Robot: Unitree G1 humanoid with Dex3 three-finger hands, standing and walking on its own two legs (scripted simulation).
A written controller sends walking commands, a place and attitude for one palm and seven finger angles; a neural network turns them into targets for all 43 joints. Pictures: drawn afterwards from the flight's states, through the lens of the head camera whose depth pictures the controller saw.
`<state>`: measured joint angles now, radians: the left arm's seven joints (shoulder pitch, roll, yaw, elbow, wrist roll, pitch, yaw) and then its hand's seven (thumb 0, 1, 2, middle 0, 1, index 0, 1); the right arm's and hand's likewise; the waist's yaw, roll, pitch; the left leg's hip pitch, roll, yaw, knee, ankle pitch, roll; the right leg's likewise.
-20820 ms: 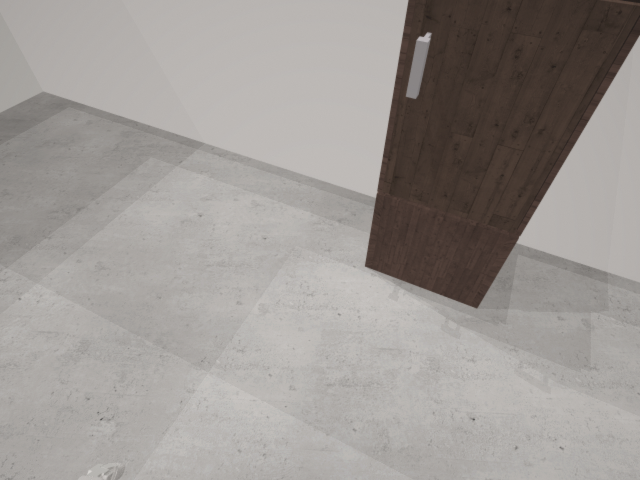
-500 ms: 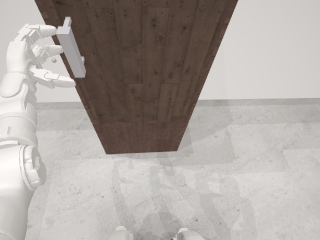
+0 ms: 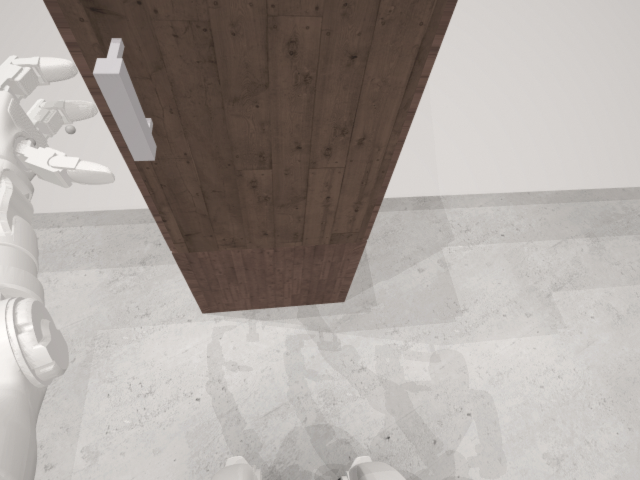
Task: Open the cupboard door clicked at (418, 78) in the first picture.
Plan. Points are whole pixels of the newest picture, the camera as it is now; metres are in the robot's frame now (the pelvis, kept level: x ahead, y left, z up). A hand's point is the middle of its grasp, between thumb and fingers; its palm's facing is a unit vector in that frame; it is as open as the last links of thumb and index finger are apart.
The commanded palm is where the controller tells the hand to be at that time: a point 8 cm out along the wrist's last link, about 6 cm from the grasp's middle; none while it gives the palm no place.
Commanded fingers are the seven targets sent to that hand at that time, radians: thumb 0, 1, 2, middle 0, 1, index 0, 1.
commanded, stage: move the hooked fingers beside the handle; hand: left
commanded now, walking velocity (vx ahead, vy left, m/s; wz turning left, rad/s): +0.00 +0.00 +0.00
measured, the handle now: (131, 102) +0.55 +0.19 +0.12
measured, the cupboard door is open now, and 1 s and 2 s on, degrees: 0 0 0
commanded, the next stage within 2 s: slide the fingers in behind the handle in 0.82 s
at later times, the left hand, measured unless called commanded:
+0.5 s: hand (73, 127) +0.51 +0.24 +0.13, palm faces +0.04 -1.00 +0.00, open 14.0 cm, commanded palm +0.48 +0.29 +0.12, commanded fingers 0.00 -0.50 0.30 -0.30 -1.20 -0.30 -1.20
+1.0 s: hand (72, 129) +0.50 +0.24 +0.13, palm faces +0.04 -1.00 +0.00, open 14.0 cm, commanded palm +0.48 +0.28 +0.12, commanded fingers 0.00 -0.50 0.30 -0.30 -1.20 -0.30 -1.20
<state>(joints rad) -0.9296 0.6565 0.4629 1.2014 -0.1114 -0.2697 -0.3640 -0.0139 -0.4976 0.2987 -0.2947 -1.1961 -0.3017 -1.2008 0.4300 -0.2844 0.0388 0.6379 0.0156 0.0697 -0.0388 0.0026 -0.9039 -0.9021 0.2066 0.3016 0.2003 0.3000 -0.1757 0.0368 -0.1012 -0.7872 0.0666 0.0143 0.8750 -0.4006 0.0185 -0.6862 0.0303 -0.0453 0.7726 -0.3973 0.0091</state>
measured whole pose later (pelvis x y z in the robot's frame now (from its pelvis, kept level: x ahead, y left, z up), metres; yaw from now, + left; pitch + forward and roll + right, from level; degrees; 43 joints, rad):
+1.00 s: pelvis +0.00 +0.00 +0.00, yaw +0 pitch +18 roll -4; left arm -0.95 0.68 0.46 1.22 -0.11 -0.26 -0.37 -0.01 -0.50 0.30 -0.30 -1.20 -0.30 -1.20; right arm 0.42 -0.29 0.04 0.63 0.02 0.07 -0.04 0.00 -0.90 -0.90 0.21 0.30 0.20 0.30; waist -0.18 0.04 -0.10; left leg -0.80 0.07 0.01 0.88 -0.40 0.02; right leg -0.70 0.03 -0.05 0.78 -0.40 0.01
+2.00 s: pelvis -0.01 -0.01 +0.00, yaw +1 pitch +17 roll -3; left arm -0.97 0.49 0.35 1.18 -0.10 -0.28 -0.20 -0.01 -0.50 0.30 -0.30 -1.20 -0.30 -1.21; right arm 0.43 -0.28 0.02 0.67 0.00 0.03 -0.01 0.00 -0.90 -0.90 0.21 0.30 0.20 0.30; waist -0.17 0.05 -0.10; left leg -0.79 0.06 0.00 0.88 -0.39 0.01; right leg -0.70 0.03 -0.05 0.80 -0.40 0.00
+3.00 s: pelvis +0.00 -0.01 +0.00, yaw +1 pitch +17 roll -3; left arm -0.97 0.46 0.34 1.18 -0.10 -0.29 -0.17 -0.01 0.10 0.56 -0.34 -1.26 -0.34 -1.27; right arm 0.42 -0.27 0.02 0.67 0.00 0.03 -0.01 0.00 -0.90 -0.90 0.21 0.30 0.20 0.30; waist -0.16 0.05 -0.10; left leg -0.78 0.05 0.00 0.87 -0.39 0.01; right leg -0.69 0.02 -0.05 0.80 -0.41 0.00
